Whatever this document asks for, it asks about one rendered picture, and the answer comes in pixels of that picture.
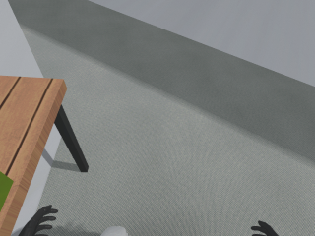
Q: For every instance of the table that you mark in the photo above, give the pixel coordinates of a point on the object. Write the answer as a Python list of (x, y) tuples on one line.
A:
[(29, 106)]

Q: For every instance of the robot right hand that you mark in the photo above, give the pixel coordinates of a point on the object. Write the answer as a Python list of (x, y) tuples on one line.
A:
[(264, 228)]

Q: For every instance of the robot left thigh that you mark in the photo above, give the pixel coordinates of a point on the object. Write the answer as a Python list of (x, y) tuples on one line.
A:
[(115, 231)]

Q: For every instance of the robot left hand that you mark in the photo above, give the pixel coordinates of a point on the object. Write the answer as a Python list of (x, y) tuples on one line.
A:
[(34, 226)]

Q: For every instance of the carton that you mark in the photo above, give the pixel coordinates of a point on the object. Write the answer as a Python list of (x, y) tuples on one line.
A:
[(5, 186)]

